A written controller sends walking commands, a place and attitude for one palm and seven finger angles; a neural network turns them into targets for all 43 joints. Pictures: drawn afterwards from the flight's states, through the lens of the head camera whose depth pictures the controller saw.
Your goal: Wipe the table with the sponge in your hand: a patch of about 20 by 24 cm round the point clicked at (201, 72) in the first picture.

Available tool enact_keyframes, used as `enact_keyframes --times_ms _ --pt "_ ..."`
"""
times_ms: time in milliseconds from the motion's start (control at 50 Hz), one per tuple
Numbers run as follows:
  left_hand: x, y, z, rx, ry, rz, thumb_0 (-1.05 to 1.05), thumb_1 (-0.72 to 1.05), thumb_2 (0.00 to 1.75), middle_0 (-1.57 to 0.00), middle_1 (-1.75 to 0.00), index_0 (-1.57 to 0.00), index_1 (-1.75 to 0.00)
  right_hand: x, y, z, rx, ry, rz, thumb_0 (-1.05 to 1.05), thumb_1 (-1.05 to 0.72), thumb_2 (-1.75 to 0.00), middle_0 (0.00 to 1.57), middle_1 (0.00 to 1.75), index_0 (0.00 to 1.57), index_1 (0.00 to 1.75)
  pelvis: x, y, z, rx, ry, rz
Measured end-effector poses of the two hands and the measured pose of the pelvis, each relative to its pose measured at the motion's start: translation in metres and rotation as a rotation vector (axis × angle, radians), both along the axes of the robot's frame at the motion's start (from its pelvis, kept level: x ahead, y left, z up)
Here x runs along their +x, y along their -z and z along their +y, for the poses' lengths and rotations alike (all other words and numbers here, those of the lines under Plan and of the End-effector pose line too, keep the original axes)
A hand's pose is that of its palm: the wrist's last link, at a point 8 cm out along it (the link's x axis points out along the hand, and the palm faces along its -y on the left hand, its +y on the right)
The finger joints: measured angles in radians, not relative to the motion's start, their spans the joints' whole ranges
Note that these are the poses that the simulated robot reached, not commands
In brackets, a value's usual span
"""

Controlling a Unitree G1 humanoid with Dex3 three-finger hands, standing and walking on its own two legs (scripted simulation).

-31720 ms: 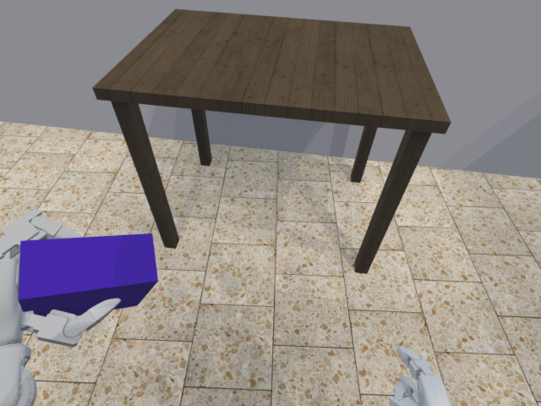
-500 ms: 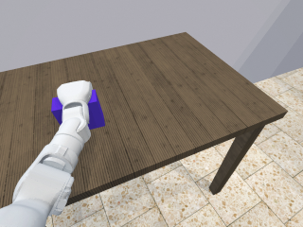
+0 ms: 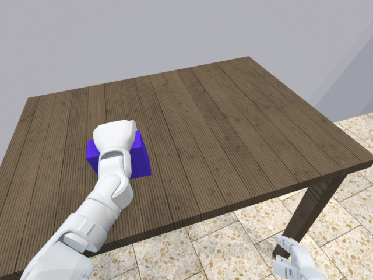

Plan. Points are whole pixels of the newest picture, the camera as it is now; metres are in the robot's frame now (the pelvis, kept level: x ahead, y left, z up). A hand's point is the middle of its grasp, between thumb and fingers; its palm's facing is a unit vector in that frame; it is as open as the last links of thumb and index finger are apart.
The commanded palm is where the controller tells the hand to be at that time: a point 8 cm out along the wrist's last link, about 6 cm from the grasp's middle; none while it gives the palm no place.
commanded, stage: wipe back along the third lane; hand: left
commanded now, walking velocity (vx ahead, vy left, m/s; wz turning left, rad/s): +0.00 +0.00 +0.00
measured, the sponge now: (123, 163) +0.37 +0.20 +0.06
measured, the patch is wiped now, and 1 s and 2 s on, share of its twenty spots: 1.00 1.00 1.00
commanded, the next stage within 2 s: slide back across to the middle lane in 0.88 s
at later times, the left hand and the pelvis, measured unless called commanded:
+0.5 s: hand (125, 169) +0.32 +0.17 +0.10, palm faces +0.09 -0.07 -0.99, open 9.3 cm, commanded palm +0.27 +0.16 +0.13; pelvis -0.01 -0.02 +0.00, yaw -1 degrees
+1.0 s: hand (128, 186) +0.28 +0.15 +0.10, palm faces +0.12 -0.11 -0.99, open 9.3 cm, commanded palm +0.23 +0.15 +0.13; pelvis -0.02 -0.03 +0.00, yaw -2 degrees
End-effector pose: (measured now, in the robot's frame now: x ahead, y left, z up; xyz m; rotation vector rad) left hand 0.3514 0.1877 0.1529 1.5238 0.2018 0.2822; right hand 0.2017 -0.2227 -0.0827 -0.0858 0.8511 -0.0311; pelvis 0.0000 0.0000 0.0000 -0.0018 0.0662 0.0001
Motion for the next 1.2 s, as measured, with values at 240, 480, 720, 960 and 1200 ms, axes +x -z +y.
enact_keyframes --times_ms 240,480,720,960,1200 --pt "-0.023 -0.001 -0.008 -0.032 -0.012 -0.006 0.03 -0.44 1.11 -0.77 -1.43 -0.79 -1.39 0.016 -0.009 -0.006 0.016 -0.026 -0.057 0.01 -0.91 -0.90 0.19 0.29 0.20 0.30 0.001 0.001 -0.014 0.009 0.009 -0.024" --pt "-0.054 -0.002 -0.021 -0.047 0.009 -0.034 0.03 -0.44 1.11 -0.76 -1.43 -0.78 -1.39 -0.003 -0.001 -0.021 0.029 -0.006 -0.046 0.01 -0.91 -0.90 0.19 0.29 0.20 0.30 -0.006 0.001 -0.021 0.015 0.021 -0.047" --pt "-0.083 -0.002 -0.033 -0.059 0.021 -0.050 0.03 -0.43 1.11 -0.76 -1.44 -0.78 -1.39 -0.005 -0.009 -0.022 0.047 -0.008 -0.103 0.01 -0.91 -0.90 0.19 0.29 0.20 0.30 -0.018 0.002 -0.026 0.020 0.031 -0.075" --pt "-0.098 -0.001 -0.038 -0.078 0.032 -0.060 0.03 -0.43 1.11 -0.75 -1.44 -0.78 -1.40 0.000 -0.017 -0.020 0.057 -0.026 -0.148 0.01 -0.91 -0.90 0.19 0.29 0.20 0.30 -0.023 0.002 -0.028 0.021 0.033 -0.089" --pt "-0.110 -0.006 -0.027 -0.164 0.029 -0.086 0.02 -0.43 1.11 -0.75 -1.44 -0.78 -1.40 0.000 -0.018 -0.024 0.028 -0.015 -0.144 0.01 -0.91 -0.90 0.19 0.29 0.20 0.30 -0.021 0.002 -0.031 0.022 0.046 -0.099"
